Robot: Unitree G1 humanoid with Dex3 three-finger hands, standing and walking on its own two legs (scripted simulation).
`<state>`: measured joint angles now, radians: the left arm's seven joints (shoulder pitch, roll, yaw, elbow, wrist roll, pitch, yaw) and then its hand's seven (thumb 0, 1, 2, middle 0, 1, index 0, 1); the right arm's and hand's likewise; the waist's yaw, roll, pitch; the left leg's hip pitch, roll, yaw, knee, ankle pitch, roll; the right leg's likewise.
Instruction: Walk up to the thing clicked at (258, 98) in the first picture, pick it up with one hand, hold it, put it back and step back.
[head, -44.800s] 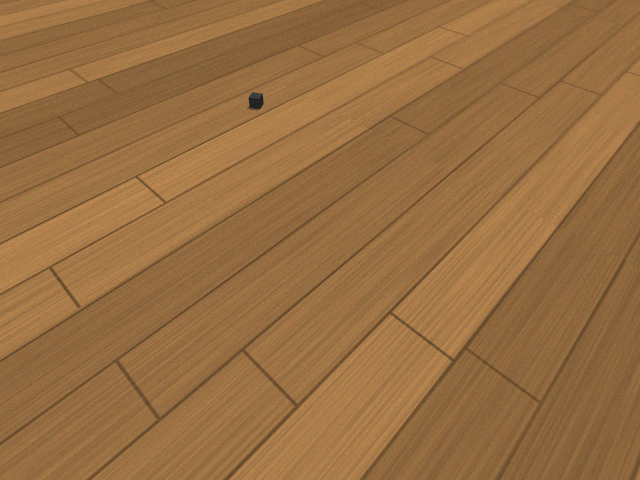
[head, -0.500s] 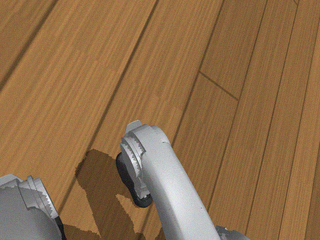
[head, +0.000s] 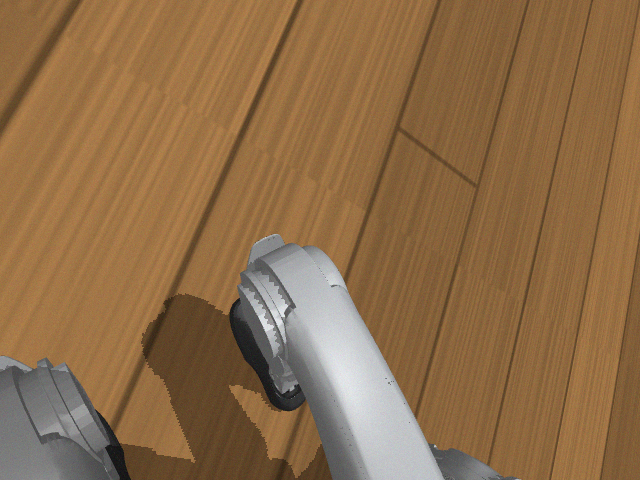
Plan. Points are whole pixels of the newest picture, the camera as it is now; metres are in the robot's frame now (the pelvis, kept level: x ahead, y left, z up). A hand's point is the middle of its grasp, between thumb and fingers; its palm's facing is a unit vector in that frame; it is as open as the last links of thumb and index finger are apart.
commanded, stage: rest palm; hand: left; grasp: from above
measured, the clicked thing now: out of the picture +0.50 +0.29 -0.29
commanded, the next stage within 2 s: none
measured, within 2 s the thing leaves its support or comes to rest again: neither
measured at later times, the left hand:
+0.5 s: hand out of the picture +0.50 +0.27 -0.25, palm faces -0.04 -0.48 -0.88, open 14.0 cm
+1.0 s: hand out of the picture +0.50 +0.28 -0.26, palm faces -0.02 -0.47 -0.88, open 13.8 cm
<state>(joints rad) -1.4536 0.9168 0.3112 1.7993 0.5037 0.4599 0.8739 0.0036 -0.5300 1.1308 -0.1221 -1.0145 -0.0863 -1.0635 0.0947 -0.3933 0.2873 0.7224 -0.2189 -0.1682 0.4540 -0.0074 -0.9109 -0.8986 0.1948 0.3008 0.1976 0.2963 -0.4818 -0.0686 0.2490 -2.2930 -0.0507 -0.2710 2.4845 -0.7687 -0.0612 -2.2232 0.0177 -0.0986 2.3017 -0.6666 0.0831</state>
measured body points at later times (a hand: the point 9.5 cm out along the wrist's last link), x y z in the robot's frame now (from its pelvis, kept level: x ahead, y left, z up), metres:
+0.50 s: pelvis +0.00 +0.01 +0.00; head +0.33 +0.09 +0.30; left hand +0.50 +0.29 -0.20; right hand -0.03 -0.26 -0.03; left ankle +0.05 +0.13 -0.29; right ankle +0.11 -0.14 -0.29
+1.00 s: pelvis +0.00 +0.01 +0.00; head +0.33 +0.09 +0.29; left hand +0.50 +0.30 -0.21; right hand -0.02 -0.25 -0.04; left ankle +0.05 +0.13 -0.29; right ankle +0.11 -0.14 -0.29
